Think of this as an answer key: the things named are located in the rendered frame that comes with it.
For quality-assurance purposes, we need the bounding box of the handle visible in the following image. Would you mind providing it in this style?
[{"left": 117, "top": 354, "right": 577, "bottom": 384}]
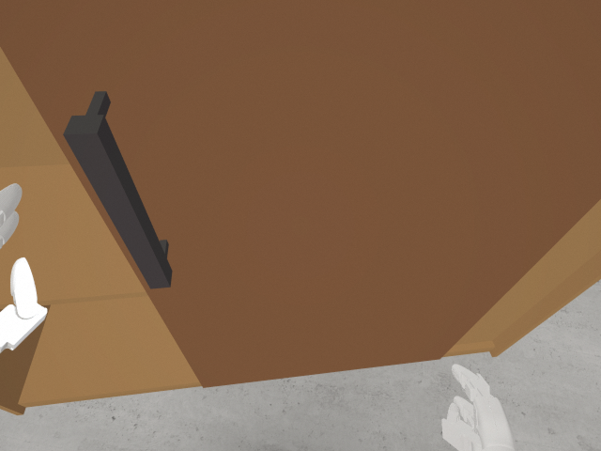
[{"left": 63, "top": 91, "right": 172, "bottom": 289}]

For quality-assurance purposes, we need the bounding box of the left robot hand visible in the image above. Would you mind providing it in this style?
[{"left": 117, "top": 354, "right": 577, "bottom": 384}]
[{"left": 0, "top": 183, "right": 47, "bottom": 353}]

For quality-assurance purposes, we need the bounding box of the wardrobe door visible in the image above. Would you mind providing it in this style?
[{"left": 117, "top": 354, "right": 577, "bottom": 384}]
[
  {"left": 455, "top": 199, "right": 601, "bottom": 345},
  {"left": 0, "top": 0, "right": 601, "bottom": 388}
]

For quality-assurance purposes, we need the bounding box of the right robot hand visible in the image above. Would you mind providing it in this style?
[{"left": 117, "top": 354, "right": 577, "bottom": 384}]
[{"left": 441, "top": 364, "right": 516, "bottom": 451}]

